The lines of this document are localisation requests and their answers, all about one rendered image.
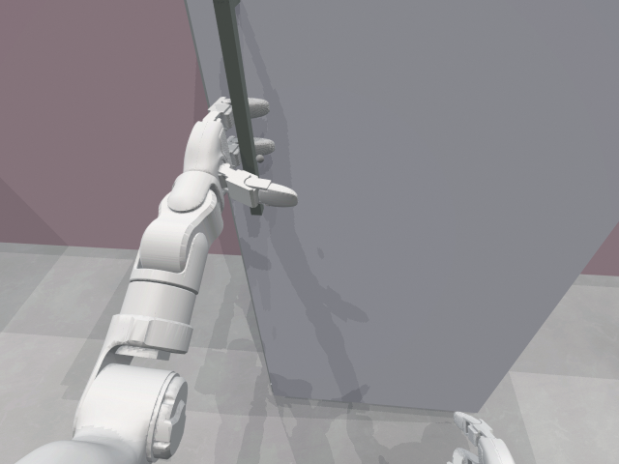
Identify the robot left hand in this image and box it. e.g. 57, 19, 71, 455
183, 97, 298, 208

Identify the handle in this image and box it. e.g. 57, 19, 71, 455
213, 0, 264, 216

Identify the left robot upper arm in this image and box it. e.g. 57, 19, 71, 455
15, 363, 188, 464

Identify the robot right hand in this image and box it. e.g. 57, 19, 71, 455
447, 412, 515, 464

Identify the robot left forearm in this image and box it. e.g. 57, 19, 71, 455
73, 171, 224, 437

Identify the fridge door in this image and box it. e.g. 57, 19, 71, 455
187, 0, 619, 413

